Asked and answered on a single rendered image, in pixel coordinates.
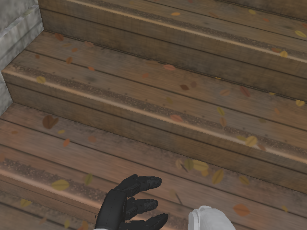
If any robot left hand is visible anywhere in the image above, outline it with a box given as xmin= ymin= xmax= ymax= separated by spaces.
xmin=94 ymin=174 xmax=169 ymax=230

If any robot right thigh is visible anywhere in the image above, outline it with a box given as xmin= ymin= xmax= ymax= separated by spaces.
xmin=188 ymin=207 xmax=236 ymax=230

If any right robot shin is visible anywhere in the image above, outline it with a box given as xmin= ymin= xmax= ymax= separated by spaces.
xmin=199 ymin=205 xmax=211 ymax=210

